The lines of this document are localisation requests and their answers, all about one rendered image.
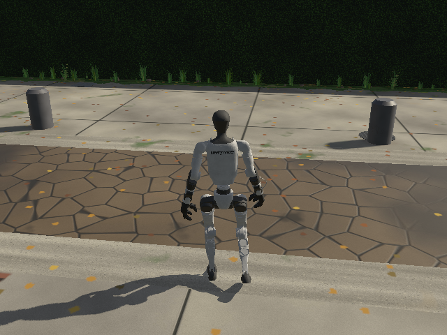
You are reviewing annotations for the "humanoid robot head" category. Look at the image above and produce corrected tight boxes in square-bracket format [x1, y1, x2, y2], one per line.
[210, 110, 234, 144]

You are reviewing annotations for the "robot right upper arm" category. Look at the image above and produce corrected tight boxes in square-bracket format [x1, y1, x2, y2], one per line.
[237, 140, 256, 178]

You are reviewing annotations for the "robot left hand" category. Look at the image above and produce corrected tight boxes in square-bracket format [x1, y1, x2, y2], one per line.
[181, 202, 197, 221]

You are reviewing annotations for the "robot left shin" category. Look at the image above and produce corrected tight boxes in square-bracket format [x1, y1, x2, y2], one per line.
[205, 228, 215, 271]

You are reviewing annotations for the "robot left upper arm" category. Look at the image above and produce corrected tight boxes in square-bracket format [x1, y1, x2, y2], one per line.
[190, 141, 207, 181]

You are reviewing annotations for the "robot right hand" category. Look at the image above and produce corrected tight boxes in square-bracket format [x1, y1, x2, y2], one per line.
[249, 193, 265, 208]

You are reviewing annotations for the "robot right forearm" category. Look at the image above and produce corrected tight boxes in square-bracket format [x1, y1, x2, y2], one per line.
[249, 167, 263, 195]

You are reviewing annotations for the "robot left forearm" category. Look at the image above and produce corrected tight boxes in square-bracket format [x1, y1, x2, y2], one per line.
[182, 170, 197, 204]

